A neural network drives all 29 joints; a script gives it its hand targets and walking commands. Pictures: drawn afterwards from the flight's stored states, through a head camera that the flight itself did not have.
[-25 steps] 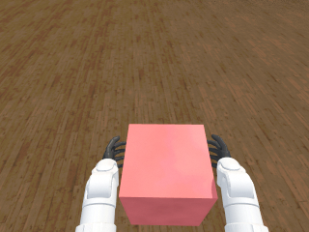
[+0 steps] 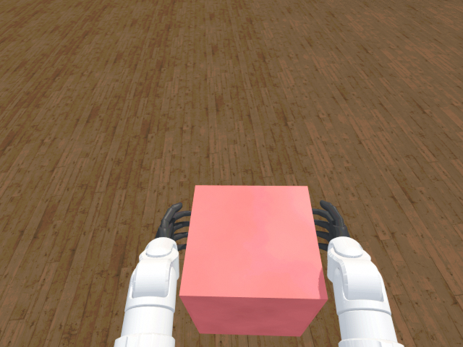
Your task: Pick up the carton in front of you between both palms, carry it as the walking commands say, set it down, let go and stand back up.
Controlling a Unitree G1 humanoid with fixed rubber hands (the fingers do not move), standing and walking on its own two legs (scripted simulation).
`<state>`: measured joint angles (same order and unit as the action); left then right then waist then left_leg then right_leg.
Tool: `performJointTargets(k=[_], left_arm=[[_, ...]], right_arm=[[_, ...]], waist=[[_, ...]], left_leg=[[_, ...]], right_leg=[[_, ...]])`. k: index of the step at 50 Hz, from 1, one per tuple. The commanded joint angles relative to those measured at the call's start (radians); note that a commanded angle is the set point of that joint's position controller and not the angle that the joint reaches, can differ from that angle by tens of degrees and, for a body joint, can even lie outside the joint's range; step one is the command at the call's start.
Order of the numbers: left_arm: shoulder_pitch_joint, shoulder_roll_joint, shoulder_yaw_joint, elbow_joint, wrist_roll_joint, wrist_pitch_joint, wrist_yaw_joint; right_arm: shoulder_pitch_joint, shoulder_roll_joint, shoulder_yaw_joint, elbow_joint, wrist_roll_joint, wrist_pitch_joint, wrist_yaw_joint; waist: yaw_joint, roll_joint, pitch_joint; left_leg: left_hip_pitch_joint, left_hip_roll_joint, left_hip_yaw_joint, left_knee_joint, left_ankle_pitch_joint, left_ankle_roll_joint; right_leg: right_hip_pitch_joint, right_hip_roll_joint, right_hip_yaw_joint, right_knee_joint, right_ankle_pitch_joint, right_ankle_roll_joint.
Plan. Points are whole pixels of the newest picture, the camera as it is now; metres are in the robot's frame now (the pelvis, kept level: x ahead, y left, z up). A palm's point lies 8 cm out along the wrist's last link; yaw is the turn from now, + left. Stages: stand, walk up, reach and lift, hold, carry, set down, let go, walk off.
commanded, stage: hold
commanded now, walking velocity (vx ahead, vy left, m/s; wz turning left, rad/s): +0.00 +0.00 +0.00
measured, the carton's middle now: (250, 264) +0.28 +0.00 -0.06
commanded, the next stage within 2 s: set down in 0.68 s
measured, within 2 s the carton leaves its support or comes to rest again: neither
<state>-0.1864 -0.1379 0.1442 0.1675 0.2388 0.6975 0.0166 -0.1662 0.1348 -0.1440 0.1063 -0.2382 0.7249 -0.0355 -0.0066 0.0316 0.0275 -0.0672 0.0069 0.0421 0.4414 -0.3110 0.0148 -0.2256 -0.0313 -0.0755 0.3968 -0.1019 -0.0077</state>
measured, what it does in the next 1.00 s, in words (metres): stands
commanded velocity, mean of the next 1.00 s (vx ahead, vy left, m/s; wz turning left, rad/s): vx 0.00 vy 0.00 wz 0.00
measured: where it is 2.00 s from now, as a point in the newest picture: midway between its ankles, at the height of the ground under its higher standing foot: outside the picture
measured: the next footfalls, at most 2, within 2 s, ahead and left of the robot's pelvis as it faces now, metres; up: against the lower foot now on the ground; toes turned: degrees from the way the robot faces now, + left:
none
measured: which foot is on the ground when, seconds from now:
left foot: down 0.00-1.00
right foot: down 0.00-1.00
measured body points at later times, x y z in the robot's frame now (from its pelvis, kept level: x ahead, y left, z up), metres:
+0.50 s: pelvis -0.02 -0.02 +0.00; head -0.05 -0.05 +0.45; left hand +0.27 +0.15 +0.03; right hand +0.30 -0.15 +0.03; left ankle -0.04 +0.11 -0.74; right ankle +0.07 -0.12 -0.74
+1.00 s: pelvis -0.01 -0.02 -0.01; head +0.00 -0.04 +0.44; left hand +0.31 +0.15 +0.01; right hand +0.34 -0.15 +0.00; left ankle -0.04 +0.11 -0.74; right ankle +0.07 -0.12 -0.74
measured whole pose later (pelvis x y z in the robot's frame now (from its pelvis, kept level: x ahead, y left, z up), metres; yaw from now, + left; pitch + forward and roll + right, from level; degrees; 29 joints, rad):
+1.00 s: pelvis -0.01 -0.02 -0.01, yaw +6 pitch -2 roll +0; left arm -0.45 -0.22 0.45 0.51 0.41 0.52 -0.02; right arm -0.46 0.20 -0.44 0.46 -0.42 0.56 0.03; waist -0.04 0.06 0.05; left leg -0.17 -0.03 -0.12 0.54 -0.33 -0.01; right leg -0.28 0.03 0.01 0.49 -0.16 -0.02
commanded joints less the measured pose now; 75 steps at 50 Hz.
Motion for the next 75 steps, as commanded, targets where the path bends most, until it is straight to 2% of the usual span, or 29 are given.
performJointTargets(k=[1, 6, 9, 10, 11, 17, 27, 37, 41, 46, 50, 53, 55, 58, 62, 65, 69, 72, 75], left_arm=[[-0.405, -0.872, -0.48, -0.065, -0.223, -0.059, -0.208], [-0.446, -0.868, -0.482, -0.04, -0.23, -0.069, -0.223], [-0.469, -0.873, -0.467, -0.014, -0.223, -0.072, -0.229], [-0.459, -0.876, -0.455, 0.0, -0.214, -0.073, -0.226], [-0.483, -0.884, -0.456, 0.005, -0.213, -0.075, -0.23], [-0.537, -0.925, -0.451, 0.044, -0.217, -0.082, -0.25], [-0.587, -0.949, -0.42, 0.089, -0.213, -0.074, -0.278], [-0.604, -0.936, -0.385, 0.106, -0.201, -0.065, -0.282], [-0.658, -0.927, -0.323, 0.18, -0.16, -0.088, -0.283], [-0.76, -0.903, -0.16, 0.349, -0.053, -0.168, -0.266], [-0.745, -0.8, -0.025, 0.43, 0.052, -0.256, -0.214], [-0.704, -0.722, 0.019, 0.447, 0.088, -0.352, -0.185], [-0.708, -0.715, -0.005, 0.451, 0.077, -0.429, -0.172], [-0.75, -0.772, -0.107, 0.45, 0.027, -0.536, -0.155], [-0.838, -0.832, -0.276, 0.41, -0.063, -0.627, -0.13], [-0.884, -0.833, -0.376, 0.351, -0.117, -0.647, -0.117], [-0.919, -0.837, -0.406, 0.345, -0.143, -0.619, -0.117], [-0.958, -0.841, -0.37, 0.386, -0.133, -0.58, -0.136], [-1.013, -0.838, -0.322, 0.434, -0.118, -0.543, -0.158]], right_arm=[[-0.404, 0.881, 0.547, -0.066, 0.237, -0.047, 0.227], [-0.4, 0.882, 0.524, -0.035, 0.21, -0.056, 0.217], [-0.419, 0.889, 0.512, -0.014, 0.204, -0.055, 0.223], [-0.433, 0.883, 0.508, -0.01, 0.205, -0.054, 0.232], [-0.453, 0.903, 0.516, -0.006, 0.209, -0.054, 0.237], [-0.486, 0.945, 0.509, 0.053, 0.215, -0.05, 0.262], [-0.531, 0.984, 0.493, 0.11, 0.216, -0.037, 0.287], [-0.552, 0.989, 0.459, 0.143, 0.206, -0.032, 0.286], [-0.602, 0.967, 0.37, 0.226, 0.164, -0.06, 0.287], [-0.711, 0.895, 0.173, 0.398, 0.053, -0.143, 0.283], [-0.708, 0.752, 0.035, 0.468, -0.05, -0.237, 0.251], [-0.671, 0.665, -0.007, 0.48, -0.09, -0.336, 0.235], [-0.682, 0.666, 0.014, 0.485, -0.083, -0.41, 0.233], [-0.734, 0.714, 0.108, 0.489, -0.037, -0.517, 0.239], [-0.8, 0.781, 0.249, 0.469, 0.026, -0.605, 0.236], [-0.833, 0.792, 0.318, 0.42, 0.061, -0.626, 0.228], [-0.847, 0.793, 0.334, 0.409, 0.069, -0.6, 0.225], [-0.876, 0.811, 0.304, 0.447, 0.057, -0.562, 0.233], [-0.924, 0.832, 0.263, 0.489, 0.046, -0.523, 0.236]], waist=[[0.021, -0.006, -0.256], [-0.006, -0.014, -0.227], [-0.006, -0.006, -0.189], [0.003, 0.015, -0.174], [0.002, -0.004, -0.167], [0.002, -0.003, -0.179], [0.004, -0.033, -0.195], [0.004, -0.05, -0.216], [-0.005, -0.037, -0.185], [-0.032, -0.013, -0.139], [-0.043, -0.003, -0.13], [-0.043, -0.014, -0.199], [-0.034, -0.013, -0.285], [-0.027, -0.002, -0.462], [-0.045, -0.021, -0.787], [-0.063, -0.026, -1.002], [-0.075, -0.01, -1.056], [-0.078, 0.004, -0.983], [-0.076, 0.005, -0.935]], left_leg=[[-0.207, -0.065, -0.163, -0.133, 0.334, 0.02], [-0.241, -0.055, -0.174, -0.16, 0.221, 0.026], [-0.3, -0.045, -0.178, -0.183, 0.129, 0.036], [-0.278, -0.044, -0.175, -0.194, 0.083, 0.043], [-0.308, -0.043, -0.174, -0.194, 0.066, 0.041], [-0.348, -0.042, -0.169, -0.197, -0.005, 0.049], [-0.319, -0.062, -0.154, -0.162, -0.012, 0.045], [-0.272, -0.083, -0.148, -0.149, 0.048, 0.032], [-0.296, -0.087, -0.141, -0.138, 0.01, 0.029], [-0.393, -0.091, -0.135, -0.076, -0.04, 0.027], [-0.501, -0.099, -0.13, -0.003, 0.02, 0.012], [-0.583, -0.108, -0.124, 0.07, 0.097, -0.001], [-0.63, -0.116, -0.124, 0.121, 0.138, -0.007], [-0.711, -0.13, -0.121, 0.208, 0.205, -0.025], [-0.802, -0.15, -0.115, 0.348, 0.323, -0.053], [-0.86, -0.159, -0.11, 0.439, 0.361, -0.067], [-0.945, -0.167, -0.1, 0.517, 0.259, -0.073], [-1.061, -0.173, -0.09, 0.556, 0.098, -0.068], [-1.191, -0.179, -0.075, 0.598, -0.021, -0.058]], right_leg=[[0.455, 0.111, 0.157, 0.031, 0.287, -0.01], [0.473, 0.112, 0.151, 0.016, 0.19, -0.013], [0.49, 0.112, 0.144, 0.018, 0.136, -0.01], [0.465, 0.11, 0.141, 0.018, 0.104, -0.005], [0.465, 0.115, 0.137, 0.016, 0.087, -0.001], [0.495, 0.109, 0.141, 0.01, 0.029, 0.007], [0.483, 0.085, 0.171, -0.03, -0.057, 0.018], [0.478, 0.065, 0.183, -0.058, 0.008, 0.025], [0.446, 0.072, 0.174, -0.046, -0.044, 0.019], [0.343, 0.088, 0.15, 0.027, -0.097, 0.0], [0.215, 0.105, 0.134, 0.113, 0.016, -0.015], [0.11, 0.113, 0.132, 0.19, 0.14, -0.012], [0.051, 0.116, 0.136, 0.252, 0.208, -0.012], [-0.014, 0.126, 0.134, 0.359, 0.289, -0.009], [-0.069, 0.136, 0.131, 0.499, 0.412, 0.006], [-0.122, 0.138, 0.125, 0.588, 0.458, 0.016], [-0.308, 0.149, 0.1, 0.652, 0.311, 0.026], [-0.46, 0.152, 0.084, 0.687, 0.143, 0.027], [-0.55, 0.152, 0.079, 0.728, 0.03, 0.027]])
